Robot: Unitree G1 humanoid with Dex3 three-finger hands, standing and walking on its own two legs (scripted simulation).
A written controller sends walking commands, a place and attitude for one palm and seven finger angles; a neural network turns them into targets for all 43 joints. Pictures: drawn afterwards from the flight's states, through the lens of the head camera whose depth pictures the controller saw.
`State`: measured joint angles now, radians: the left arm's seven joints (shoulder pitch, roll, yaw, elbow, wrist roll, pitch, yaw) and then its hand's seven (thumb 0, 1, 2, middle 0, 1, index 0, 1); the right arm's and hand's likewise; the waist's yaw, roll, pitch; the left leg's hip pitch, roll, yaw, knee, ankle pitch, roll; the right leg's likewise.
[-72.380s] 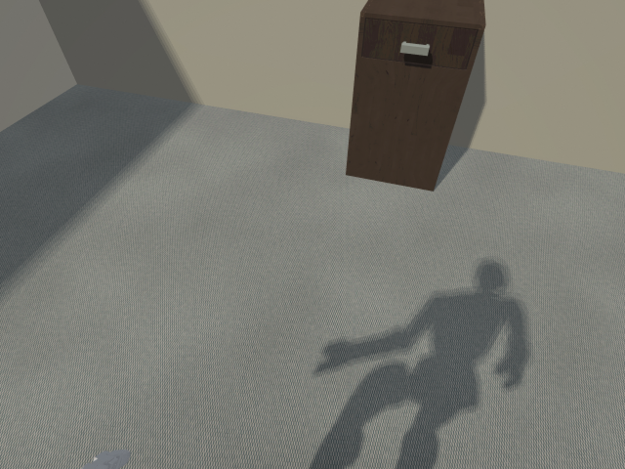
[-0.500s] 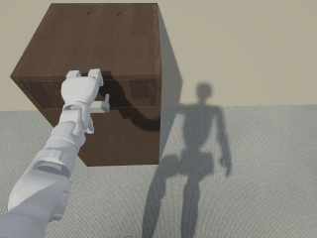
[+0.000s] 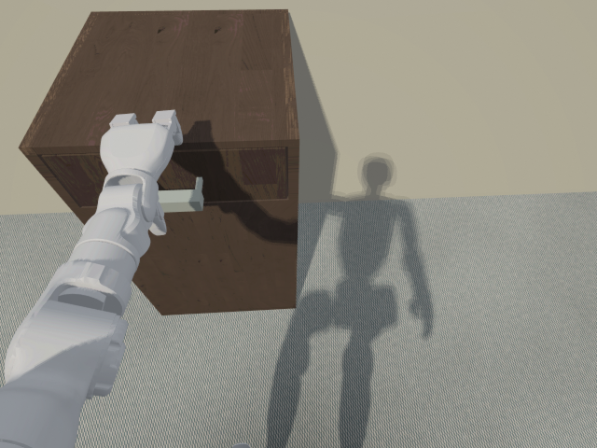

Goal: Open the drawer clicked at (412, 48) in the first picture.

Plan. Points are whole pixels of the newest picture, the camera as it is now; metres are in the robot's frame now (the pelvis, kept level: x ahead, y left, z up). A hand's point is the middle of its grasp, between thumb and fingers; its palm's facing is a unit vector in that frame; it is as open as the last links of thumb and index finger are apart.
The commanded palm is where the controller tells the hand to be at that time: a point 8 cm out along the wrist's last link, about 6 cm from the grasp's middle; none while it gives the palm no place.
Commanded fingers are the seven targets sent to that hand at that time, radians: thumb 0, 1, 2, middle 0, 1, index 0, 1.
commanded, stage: lift the hand off the handle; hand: left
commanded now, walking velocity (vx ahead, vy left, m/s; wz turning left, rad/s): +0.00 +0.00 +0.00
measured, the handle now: (174, 191) +0.56 +0.20 -0.05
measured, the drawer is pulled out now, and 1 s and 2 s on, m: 0.00 0.00 0.00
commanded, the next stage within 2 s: draw the hand back to the body in 0.48 s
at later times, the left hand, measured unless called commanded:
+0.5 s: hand (153, 157) +0.50 +0.18 +0.10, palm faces -0.02 -0.03 -1.00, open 13.8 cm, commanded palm +0.47 +0.18 +0.15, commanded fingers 0.00 -0.50 0.30 -0.30 -1.20 -0.30 -1.20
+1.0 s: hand (99, 221) +0.38 +0.22 +0.11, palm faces +0.03 -0.05 -1.00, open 13.8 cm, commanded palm +0.35 +0.22 +0.17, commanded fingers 0.00 -0.50 0.30 -0.30 -1.20 -0.30 -1.20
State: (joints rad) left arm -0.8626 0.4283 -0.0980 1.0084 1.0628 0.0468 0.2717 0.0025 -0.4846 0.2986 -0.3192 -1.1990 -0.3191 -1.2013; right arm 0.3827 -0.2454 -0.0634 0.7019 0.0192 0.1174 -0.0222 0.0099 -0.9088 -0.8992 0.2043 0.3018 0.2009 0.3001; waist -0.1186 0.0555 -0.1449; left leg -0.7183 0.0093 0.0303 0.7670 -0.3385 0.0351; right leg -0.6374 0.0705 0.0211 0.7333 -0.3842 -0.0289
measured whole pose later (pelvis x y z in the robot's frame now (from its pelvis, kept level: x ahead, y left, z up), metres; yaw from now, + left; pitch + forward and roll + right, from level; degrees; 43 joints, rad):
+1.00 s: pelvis +0.02 -0.01 +0.02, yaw +1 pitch +7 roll +0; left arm -0.37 0.45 -0.13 0.41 0.96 0.10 0.10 0.00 -0.48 0.30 -0.32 -1.20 -0.32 -1.20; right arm 0.22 -0.26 -0.05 0.64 0.06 0.17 -0.03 0.01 -0.91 -0.90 0.20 0.30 0.20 0.30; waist 0.01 0.07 -0.13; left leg -0.42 0.00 0.02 0.60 -0.30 0.02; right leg -0.34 0.06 0.02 0.58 -0.36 -0.04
